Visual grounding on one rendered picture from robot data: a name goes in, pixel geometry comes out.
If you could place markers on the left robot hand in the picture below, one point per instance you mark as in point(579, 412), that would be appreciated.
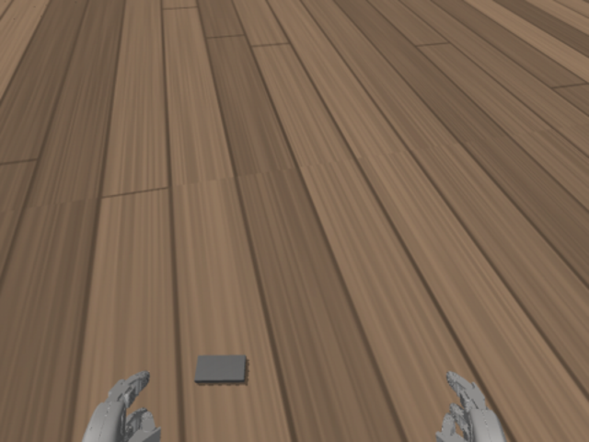
point(109, 423)

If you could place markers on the small box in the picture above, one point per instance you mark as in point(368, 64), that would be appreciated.
point(220, 368)

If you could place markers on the right robot hand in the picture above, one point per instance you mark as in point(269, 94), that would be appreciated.
point(477, 421)

